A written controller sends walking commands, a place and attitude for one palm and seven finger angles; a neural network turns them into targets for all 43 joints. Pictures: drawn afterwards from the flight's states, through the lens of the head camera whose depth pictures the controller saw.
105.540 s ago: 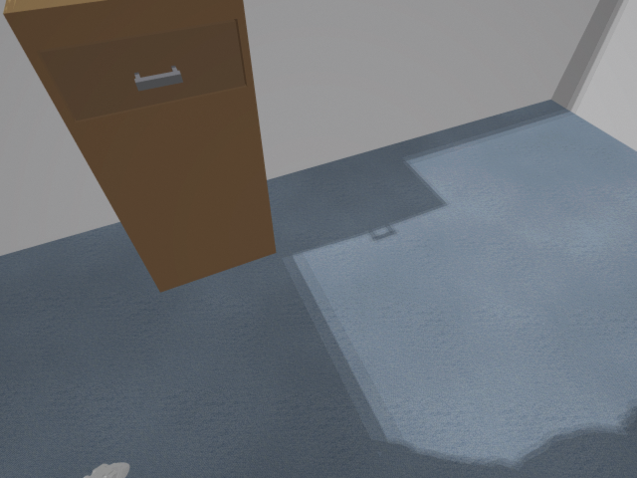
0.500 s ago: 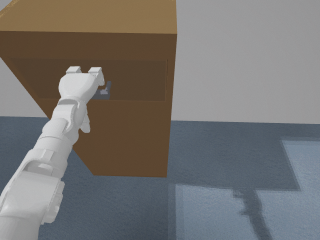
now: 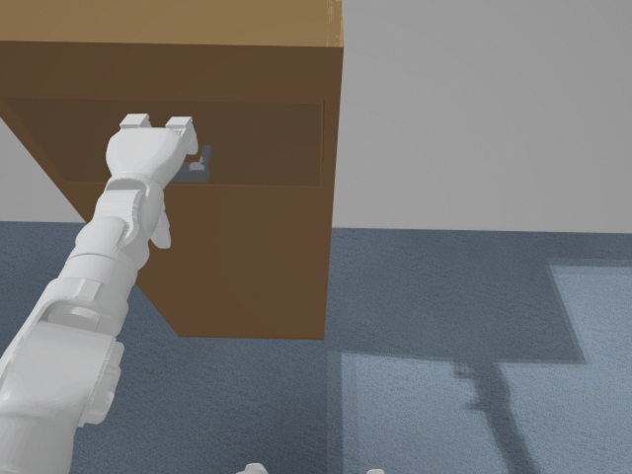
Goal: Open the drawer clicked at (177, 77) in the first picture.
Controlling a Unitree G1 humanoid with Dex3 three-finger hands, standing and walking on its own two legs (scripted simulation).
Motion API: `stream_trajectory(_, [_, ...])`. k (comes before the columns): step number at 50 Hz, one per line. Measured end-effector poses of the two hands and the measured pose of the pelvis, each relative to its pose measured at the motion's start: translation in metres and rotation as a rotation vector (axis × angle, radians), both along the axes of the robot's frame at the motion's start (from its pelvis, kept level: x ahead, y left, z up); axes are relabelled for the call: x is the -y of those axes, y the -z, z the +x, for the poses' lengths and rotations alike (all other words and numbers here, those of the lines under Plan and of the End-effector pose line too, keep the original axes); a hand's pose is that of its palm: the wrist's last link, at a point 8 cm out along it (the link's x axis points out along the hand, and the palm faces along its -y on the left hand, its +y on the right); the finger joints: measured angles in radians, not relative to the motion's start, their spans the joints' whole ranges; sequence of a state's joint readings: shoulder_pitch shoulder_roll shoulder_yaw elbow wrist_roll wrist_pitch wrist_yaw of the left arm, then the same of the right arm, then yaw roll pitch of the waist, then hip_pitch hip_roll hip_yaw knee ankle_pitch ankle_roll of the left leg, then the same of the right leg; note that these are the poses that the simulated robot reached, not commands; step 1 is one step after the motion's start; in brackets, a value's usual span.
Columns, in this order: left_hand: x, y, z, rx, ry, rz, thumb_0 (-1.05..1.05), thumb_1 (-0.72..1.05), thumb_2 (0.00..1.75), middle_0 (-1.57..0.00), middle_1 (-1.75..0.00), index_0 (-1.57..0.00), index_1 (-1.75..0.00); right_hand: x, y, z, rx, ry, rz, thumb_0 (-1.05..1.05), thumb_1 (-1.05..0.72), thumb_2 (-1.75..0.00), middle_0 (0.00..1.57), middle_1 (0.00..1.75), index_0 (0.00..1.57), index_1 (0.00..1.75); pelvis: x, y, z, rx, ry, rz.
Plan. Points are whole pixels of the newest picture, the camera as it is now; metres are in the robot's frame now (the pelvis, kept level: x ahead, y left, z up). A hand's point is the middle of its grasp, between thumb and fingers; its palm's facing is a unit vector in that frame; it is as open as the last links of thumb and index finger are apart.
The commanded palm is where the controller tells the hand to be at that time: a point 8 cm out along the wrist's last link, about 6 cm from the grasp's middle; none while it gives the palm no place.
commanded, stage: lower the fingers behind the handle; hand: left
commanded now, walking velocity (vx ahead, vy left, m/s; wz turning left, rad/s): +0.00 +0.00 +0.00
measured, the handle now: (174, 161) +0.53 +0.20 +0.07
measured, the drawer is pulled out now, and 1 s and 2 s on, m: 0.00 0.00 0.00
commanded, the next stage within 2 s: lift the fingers back up to retry in 0.04 s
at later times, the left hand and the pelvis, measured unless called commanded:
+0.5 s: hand (160, 177) +0.48 +0.21 +0.09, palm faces -0.04 -0.03 -1.00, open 13.6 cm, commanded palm +0.46 +0.21 +0.16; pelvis +0.01 +0.01 +0.01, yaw -1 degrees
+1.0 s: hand (155, 160) +0.47 +0.20 +0.13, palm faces -0.06 -0.04 -1.00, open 13.7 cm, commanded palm +0.45 +0.20 +0.19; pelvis +0.03 +0.00 +0.02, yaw +0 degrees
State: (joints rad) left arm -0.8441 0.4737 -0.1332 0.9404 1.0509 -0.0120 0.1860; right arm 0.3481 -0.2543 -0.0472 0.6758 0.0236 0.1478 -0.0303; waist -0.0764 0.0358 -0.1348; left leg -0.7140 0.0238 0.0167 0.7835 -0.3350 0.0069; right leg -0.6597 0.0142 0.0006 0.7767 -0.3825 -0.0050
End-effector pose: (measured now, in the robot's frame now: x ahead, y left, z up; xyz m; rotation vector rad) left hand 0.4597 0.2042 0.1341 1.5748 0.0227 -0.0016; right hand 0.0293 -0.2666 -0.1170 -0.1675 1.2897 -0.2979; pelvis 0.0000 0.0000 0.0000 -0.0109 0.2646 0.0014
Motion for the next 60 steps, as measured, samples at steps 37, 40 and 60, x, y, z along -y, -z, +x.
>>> stream_trajectory(37, [0.003,-0.033,0.003,0.024,0.043,-0.047,0.00,-0.49,0.30,-0.35,-1.22,-0.37,-1.22,-0.013,-0.009,0.048,0.095,-0.012,0.025,0.01,-0.90,-0.90,0.20,0.30,0.20,0.30,-0.008,-0.014,0.021,0.055,0.005,0.001])
stream_trajectory(40, [0.003,-0.044,0.002,0.036,0.031,-0.049,0.00,-0.49,0.30,-0.35,-1.22,-0.37,-1.23,-0.014,-0.011,0.061,0.119,-0.021,0.036,0.01,-0.90,-0.90,0.20,0.30,0.20,0.30,-0.007,-0.017,0.024,0.067,0.006,0.003])
stream_trajectory(60, [0.010,-0.047,-0.010,0.007,0.064,-0.048,0.00,-0.49,0.30,-0.32,-1.20,-0.32,-1.21,0.001,-0.019,0.099,0.180,-0.078,0.027,0.01,-0.91,-0.90,0.20,0.29,0.20,0.30,0.008,-0.020,0.026,0.092,-0.006,0.015])
